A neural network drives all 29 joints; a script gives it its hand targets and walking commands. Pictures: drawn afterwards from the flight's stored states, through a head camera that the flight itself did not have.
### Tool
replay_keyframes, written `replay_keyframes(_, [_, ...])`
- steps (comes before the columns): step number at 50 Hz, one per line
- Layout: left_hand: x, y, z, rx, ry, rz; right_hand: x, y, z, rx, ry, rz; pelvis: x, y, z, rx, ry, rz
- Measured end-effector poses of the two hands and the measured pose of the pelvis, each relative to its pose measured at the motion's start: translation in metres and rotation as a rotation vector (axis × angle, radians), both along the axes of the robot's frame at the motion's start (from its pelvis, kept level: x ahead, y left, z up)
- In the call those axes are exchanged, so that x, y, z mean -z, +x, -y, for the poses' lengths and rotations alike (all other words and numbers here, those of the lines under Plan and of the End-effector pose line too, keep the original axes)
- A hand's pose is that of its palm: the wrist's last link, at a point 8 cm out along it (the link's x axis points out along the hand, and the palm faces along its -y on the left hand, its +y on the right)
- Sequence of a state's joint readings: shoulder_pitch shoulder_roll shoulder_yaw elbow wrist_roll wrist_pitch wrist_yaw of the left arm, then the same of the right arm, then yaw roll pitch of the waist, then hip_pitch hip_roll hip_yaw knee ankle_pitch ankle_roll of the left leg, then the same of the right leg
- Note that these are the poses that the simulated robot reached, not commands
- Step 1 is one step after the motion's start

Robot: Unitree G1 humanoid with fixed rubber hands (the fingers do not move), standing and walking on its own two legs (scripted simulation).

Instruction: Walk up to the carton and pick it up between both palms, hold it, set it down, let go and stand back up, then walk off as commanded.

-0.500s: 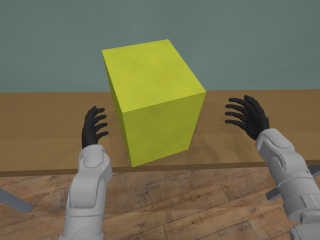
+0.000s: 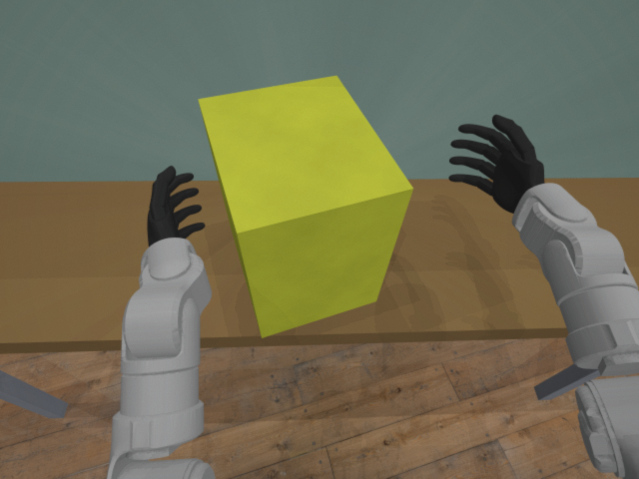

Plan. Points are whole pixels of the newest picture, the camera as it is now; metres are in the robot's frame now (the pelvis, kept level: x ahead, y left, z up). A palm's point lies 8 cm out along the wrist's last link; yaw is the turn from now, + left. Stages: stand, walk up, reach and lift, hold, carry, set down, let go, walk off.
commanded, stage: reach and lift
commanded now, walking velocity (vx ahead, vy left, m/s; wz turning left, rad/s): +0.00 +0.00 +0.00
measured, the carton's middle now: (297, 212) +0.48 +0.07 +0.02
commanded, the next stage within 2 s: none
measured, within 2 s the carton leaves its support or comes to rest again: neither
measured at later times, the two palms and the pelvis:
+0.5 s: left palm (154, 193) +0.39 +0.22 +0.15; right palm (484, 114) +0.48 -0.15 +0.20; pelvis +0.01 +0.00 +0.00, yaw +0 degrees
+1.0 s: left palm (158, 177) +0.42 +0.23 +0.14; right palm (460, 124) +0.50 -0.13 +0.17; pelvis +0.01 +0.01 +0.00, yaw +0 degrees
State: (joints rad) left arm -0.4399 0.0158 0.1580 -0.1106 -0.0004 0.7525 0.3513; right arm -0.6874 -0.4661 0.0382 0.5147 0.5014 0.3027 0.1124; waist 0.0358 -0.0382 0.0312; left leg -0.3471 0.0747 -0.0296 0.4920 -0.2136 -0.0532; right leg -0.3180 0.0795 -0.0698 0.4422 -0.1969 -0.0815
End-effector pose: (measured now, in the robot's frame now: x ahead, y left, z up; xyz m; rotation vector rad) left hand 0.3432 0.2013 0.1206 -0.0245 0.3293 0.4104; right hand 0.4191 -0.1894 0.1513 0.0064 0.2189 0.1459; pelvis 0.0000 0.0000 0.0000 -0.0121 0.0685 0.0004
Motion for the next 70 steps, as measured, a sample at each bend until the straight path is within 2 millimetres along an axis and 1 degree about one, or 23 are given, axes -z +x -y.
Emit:
replay_keyframes(4, [-0.007,0.008,-0.001,0.0,0.001,0.006,-0.008,0.009,-0.006,-0.01,0.006,0.001,0.0,0.0,0.0,0.0,0.0,0.0])
replay_keyframes(16, [-0.011,0.027,-0.015,-0.027,0.012,-0.035,-0.032,0.039,-0.029,-0.036,0.011,0.0,0.0,0.001,-0.001,0.0,-0.001,-0.003])
replay_keyframes(23, [-0.022,0.041,-0.021,-0.033,0.021,-0.016,-0.048,0.055,-0.039,-0.038,0.02,0.01,-0.001,0.004,-0.003,-0.001,-0.004,-0.01])
replay_keyframes(33, [-0.033,0.062,-0.021,-0.025,0.011,-0.01,-0.053,0.073,-0.053,-0.046,0.023,-0.021,-0.001,0.009,-0.005,-0.001,-0.007,-0.021])
replay_keyframes(36, [-0.034,0.067,-0.022,-0.023,0.011,-0.012,-0.054,0.077,-0.057,-0.049,0.023,-0.025,-0.001,0.01,-0.006,-0.002,-0.008,-0.024])
replay_keyframes(39, [-0.031,0.071,-0.022,-0.02,0.009,-0.023,-0.053,0.081,-0.06,-0.053,0.022,-0.033,-0.001,0.012,-0.006,-0.002,-0.008,-0.028])
replay_keyframes(44, [-0.019,0.072,-0.025,-0.012,0.0,-0.057,-0.042,0.084,-0.061,-0.047,0.013,-0.067,-0.001,0.014,-0.007,-0.002,-0.01,-0.032])
replay_keyframes(47, [-0.017,0.073,-0.027,-0.009,-0.002,-0.05,-0.032,0.084,-0.059,-0.038,0.012,-0.084,-0.002,0.014,-0.007,-0.002,-0.01,-0.035])
replay_keyframes(51, [-0.019,0.076,-0.027,0.001,-0.003,-0.015,-0.014,0.08,-0.054,-0.027,-0.002,-0.094,-0.002,0.015,-0.007,-0.002,-0.01,-0.038])
replay_keyframes(54, [-0.013,0.078,-0.025,0.016,-0.003,-0.02,0.003,0.075,-0.049,-0.016,-0.009,-0.117,-0.002,0.015,-0.007,-0.002,-0.01,-0.038])
replay_keyframes(58, [0.005,0.078,-0.021,0.035,-0.003,-0.065,0.028,0.067,-0.045,-0.01,-0.016,-0.141,-0.001,0.015,-0.007,-0.002,-0.01,-0.041])
replay_keyframes(61, [0.018,0.078,-0.019,0.039,0.001,-0.072,0.042,0.064,-0.044,-0.015,-0.018,-0.135,-0.001,0.014,-0.006,-0.001,-0.01,-0.05])
replay_keyframes(66, [0.037,0.079,-0.015,0.038,0.011,-0.057,0.057,0.065,-0.048,-0.038,-0.036,-0.102,0.0,0.012,-0.003,0.001,-0.006,-0.08])
replay_keyframes(70, [0.062,0.078,-0.013,0.039,0.013,-0.077,0.07,0.07,-0.052,-0.057,-0.04,-0.087,0.001,0.011,0.001,0.003,-0.002,-0.114])
